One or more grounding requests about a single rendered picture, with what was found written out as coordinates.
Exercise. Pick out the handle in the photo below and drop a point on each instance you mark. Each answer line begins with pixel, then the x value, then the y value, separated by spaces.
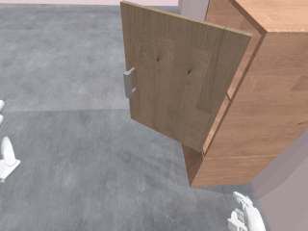
pixel 128 83

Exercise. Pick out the left robot hand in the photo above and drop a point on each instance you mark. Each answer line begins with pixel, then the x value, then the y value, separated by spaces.
pixel 9 164

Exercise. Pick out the right robot hand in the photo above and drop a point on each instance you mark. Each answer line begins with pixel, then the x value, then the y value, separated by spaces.
pixel 248 220

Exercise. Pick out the cupboard door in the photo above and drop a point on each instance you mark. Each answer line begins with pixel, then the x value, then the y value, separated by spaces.
pixel 183 69

